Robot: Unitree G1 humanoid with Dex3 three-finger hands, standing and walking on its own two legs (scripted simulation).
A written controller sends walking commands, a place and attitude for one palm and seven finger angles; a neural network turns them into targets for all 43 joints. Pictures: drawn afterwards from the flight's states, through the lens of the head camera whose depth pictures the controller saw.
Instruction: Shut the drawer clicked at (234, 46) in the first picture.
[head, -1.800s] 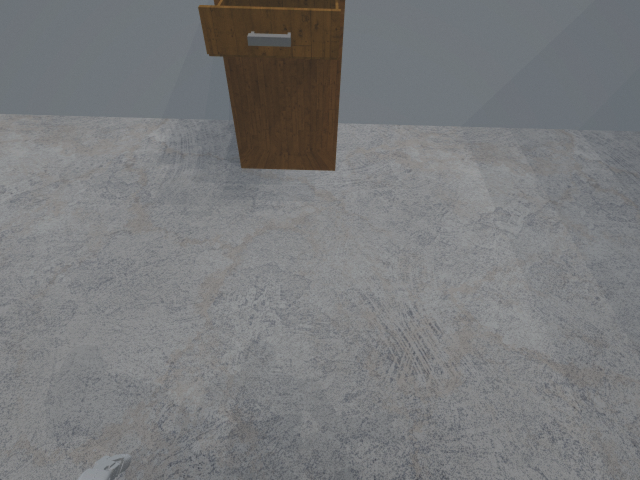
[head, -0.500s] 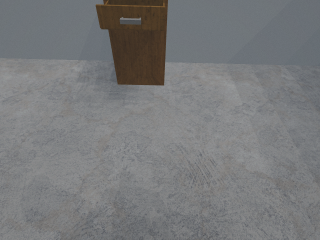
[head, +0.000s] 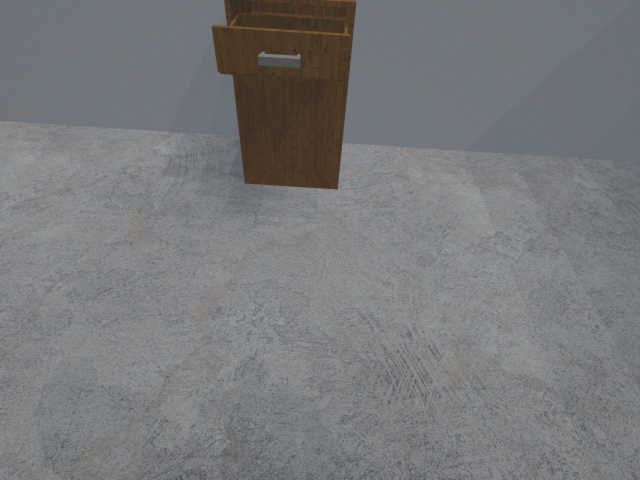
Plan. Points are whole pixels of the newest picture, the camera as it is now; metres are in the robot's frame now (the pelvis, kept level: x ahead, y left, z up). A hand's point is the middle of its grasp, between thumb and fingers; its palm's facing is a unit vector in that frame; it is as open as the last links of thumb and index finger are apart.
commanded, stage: walk to a spot facing it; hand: left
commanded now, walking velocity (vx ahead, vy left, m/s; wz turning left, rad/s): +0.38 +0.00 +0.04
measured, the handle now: (280, 58) +1.31 +0.20 +0.00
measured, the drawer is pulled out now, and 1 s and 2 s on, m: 0.30 0.30 0.30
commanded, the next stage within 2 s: take the last steps up to it in 1.44 s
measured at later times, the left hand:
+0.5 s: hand (250, 371) +0.34 +0.14 -0.18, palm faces -0.06 -0.98 -0.18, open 7.4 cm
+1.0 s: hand (230, 387) +0.32 +0.17 -0.19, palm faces +0.17 -0.98 -0.12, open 7.4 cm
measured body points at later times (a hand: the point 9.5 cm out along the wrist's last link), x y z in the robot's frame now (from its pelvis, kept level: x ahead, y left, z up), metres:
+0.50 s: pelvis +0.20 -0.03 -0.02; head +0.24 -0.03 +0.42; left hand +0.34 +0.19 -0.16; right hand +0.03 -0.21 -0.16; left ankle +0.00 +0.10 -0.68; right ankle +0.30 -0.11 -0.74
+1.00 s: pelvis +0.42 +0.02 -0.01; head +0.44 +0.05 +0.43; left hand +0.31 +0.22 -0.18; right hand +0.56 -0.20 -0.14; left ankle +0.50 +0.11 -0.74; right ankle +0.31 -0.11 -0.71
